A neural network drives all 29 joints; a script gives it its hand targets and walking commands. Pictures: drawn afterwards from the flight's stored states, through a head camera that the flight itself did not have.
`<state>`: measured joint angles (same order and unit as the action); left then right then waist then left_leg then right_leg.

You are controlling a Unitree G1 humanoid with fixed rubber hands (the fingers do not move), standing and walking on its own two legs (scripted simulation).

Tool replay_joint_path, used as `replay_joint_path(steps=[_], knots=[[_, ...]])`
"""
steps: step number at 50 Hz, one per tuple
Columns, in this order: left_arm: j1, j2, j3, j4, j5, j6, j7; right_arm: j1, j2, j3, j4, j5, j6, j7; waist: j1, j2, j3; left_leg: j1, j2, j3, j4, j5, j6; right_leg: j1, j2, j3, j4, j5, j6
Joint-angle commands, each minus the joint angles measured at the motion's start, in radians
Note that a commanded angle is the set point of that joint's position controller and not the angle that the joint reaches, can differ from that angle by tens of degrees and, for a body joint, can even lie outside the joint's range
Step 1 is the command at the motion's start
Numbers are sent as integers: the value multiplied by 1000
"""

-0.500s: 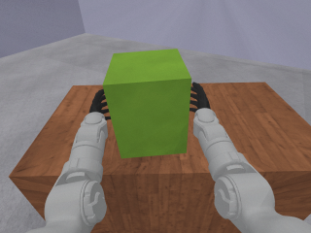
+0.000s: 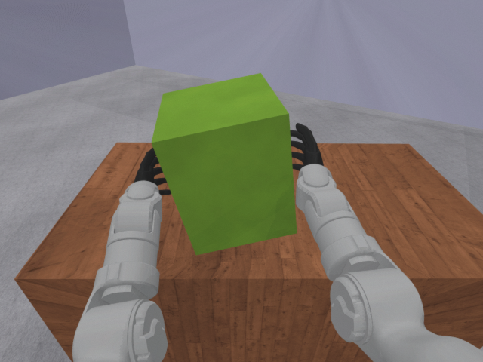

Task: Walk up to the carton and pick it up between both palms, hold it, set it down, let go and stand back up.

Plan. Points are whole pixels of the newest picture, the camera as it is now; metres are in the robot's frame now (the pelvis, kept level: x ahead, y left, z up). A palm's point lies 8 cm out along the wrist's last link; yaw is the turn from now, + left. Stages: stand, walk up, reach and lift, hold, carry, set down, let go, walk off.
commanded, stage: reach and lift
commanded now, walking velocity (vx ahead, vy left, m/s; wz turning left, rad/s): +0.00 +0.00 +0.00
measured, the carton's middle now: (229, 162) +0.45 +0.03 +0.18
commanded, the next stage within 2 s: hold in 0.34 s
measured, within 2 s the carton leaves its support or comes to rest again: neither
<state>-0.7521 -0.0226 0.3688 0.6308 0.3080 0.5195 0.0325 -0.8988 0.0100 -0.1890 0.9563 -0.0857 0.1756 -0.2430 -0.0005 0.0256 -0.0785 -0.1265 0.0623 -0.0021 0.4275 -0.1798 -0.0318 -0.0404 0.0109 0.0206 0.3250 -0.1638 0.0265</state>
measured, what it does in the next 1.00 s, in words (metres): stands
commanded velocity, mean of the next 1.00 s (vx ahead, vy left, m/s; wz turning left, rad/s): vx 0.00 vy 0.00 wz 0.00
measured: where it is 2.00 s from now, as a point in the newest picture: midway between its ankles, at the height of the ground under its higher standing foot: outside the picture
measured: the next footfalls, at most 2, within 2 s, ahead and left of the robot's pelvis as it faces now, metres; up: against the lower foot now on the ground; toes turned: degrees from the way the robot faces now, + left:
none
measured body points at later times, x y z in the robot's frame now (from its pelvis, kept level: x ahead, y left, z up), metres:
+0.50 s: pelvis +0.00 +0.00 +0.00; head -0.08 +0.00 +0.44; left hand +0.38 +0.17 +0.19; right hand +0.40 -0.12 +0.21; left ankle +0.04 +0.13 -0.74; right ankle +0.02 -0.14 -0.74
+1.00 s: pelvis -0.01 +0.00 +0.00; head -0.10 +0.01 +0.44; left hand +0.36 +0.17 +0.20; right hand +0.39 -0.12 +0.23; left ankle +0.04 +0.13 -0.74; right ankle +0.02 -0.14 -0.74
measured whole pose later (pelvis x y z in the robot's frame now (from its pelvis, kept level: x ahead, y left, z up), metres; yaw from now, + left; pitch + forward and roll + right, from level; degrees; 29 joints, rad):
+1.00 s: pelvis -0.01 +0.00 +0.00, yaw +0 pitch -9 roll -2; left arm -0.75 -0.03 0.36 0.51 0.34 0.65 0.00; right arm -0.90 0.01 -0.18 0.91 -0.06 0.23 -0.23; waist -0.01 0.02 -0.07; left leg -0.10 0.06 0.00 0.43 -0.17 -0.03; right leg -0.01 0.01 0.02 0.32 -0.16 0.03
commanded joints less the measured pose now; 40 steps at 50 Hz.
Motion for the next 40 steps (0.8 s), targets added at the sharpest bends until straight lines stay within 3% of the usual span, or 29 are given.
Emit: replay_joint_path(steps=[1, 3, 5, 6, 7, 13, 15, 17, 19, 22, 23, 24, 25, 27, 32, 33, 35, 36, 37, 38, 40], knots=[[-848, -557, -265, -213, -61, -82, -228, -592, 626, 181, -193, 146, -49, 178, -96, -70, -212, 161, -110, 36, -154, 171, 12, 146, 39, -104, -90, 91, 35], [-856, -572, -290, -232, -71, -85, -216, -627, 619, 176, -209, 139, -59, 189, -88, -55, -219, 144, -96, 33, -163, 172, 1, 130, 50, -116, -84, 66, 26], [-900, -571, -305, -232, -85, -85, -215, -632, 614, 150, -186, 110, -59, 196, -109, -53, -220, 147, -94, 34, -173, 91, 4, 107, 43, -114, -85, 10, 25], [-890, -582, -312, -240, -88, -84, -209, -635, 621, 158, -204, 119, -59, 199, -102, -39, -224, 143, -93, 33, -171, 126, 1, 117, 42, -114, -81, 46, 25], [-880, -559, -294, -237, -81, -87, -209, -636, 629, 171, -205, 120, -58, 200, -86, -65, -246, 148, -95, 37, -167, 127, 11, 129, 44, -110, -80, 50, 27], [-895, -550, -299, -253, -82, -89, -204, -615, 630, 170, -169, 109, -55, 208, -87, -70, -221, 149, -92, 39, -176, 133, 14, 110, 46, -117, -78, 42, 30], [-919, -564, -341, -296, -109, -90, -202, -625, 638, 194, -209, 129, -59, 202, -110, -47, -263, 166, -99, 34, -160, 167, 7, 132, 42, -116, -74, 101, 30], [-907, -552, -314, -256, -94, -86, -196, -660, 642, 205, -215, 128, -58, 201, -90, -67, -260, 164, -100, 33, -161, 153, 14, 125, 44, -115, -80, 80, 31], [-886, -558, -321, -267, -101, -78, -198, -638, 640, 205, -219, 131, -53, 200, -94, -69, -272, 163, -101, 36, -158, 159, 17, 135, 46, -112, -78, 89, 31], [-872, -594, -378, -322, -129, -66, -190, -644, 629, 250, -274, 167, -50, 188, -110, -64, -320, 221, -95, 27, -131, 272, 0, 151, 57, -118, -70, 168, 33], [-891, -566, -348, -307, -115, -64, -195, -626, 628, 237, -234, 159, -40, 185, -113, -74, -280, 202, -102, 28, -141, 213, 10, 139, 50, -110, -80, 129, 35], [-852, -563, -344, -295, -112, -56, -197, -643, 632, 253, -273, 164, -45, 182, -104, -87, -289, 198, -105, 32, -138, 237, 18, 168, 51, -110, -78, 168, 40], [-863, -564, -329, -278, -97, -51, -197, -648, 632, 241, -253, 163, -39, 186, -99, -69, -259, 178, -106, 33, -149, 189, 16, 149, 50, -108, -82, 114, 38], [-841, -576, -343, -314, -96, -38, -196, -643, 628, 258, -270, 179, -40, 185, -89, -63, -277, 199, -97, 32, -141, 229, 11, 150, 57, -117, -71, 139, 32], [-850, -572, -358, -346, -103, -18, -199, -641, 612, 278, -294, 198, -24, 176, -108, -68, -289, 211, -100, 24, -141, 244, 11, 170, 61, -117, -72, 152, 35], [-830, -574, -367, -382, -109, -20, -199, -608, 623, 291, -306, 212, -21, 171, -109, -73, -327, 226, -104, 27, -129, 286, 10, 193, 57, -111, -70, 206, 38], [-798, -576, -373, -367, -105, -1, -204, -628, 610, 295, -337, 215, -23, 163, -115, -61, -298, 219, -107, 22, -124, 288, 6, 195, 59, -111, -68, 218, 39], [-825, -553, -344, -359, -89, 3, -212, -625, 605, 291, -294, 214, -7, 162, -106, -83, -247, 198, -105, 27, -141, 228, 14, 178, 58, -111, -81, 152, 40], [-799, -567, -344, -342, -87, 18, -217, -620, 600, 288, -319, 217, -5, 163, -112, -78, -259, 196, -103, 28, -145, 235, 16, 185, 58, -110, -78, 154, 37], [-777, -561, -331, -317, -70, 31, -225, -631, 596, 282, -311, 215, 0, 164, -100, -77, -213, 180, -104, 31, -153, 213, 19, 172, 56, -109, -88, 125, 37], [-764, -579, -354, -350, -74, 42, -226, -624, 590, 295, -335, 235, 2, 159, -103, -57, -230, 198, -99, 29, -141, 258, 7, 188, 58, -108, -78, 163, 34]])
